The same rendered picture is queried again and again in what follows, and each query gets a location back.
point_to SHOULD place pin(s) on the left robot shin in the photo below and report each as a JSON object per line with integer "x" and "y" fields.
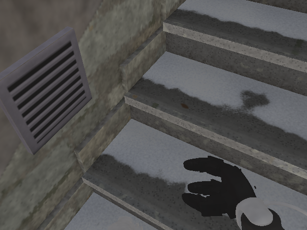
{"x": 125, "y": 218}

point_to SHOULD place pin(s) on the robot right forearm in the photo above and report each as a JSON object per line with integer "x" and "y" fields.
{"x": 252, "y": 214}

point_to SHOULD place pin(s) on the right robot hand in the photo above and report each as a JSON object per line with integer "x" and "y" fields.
{"x": 222, "y": 197}

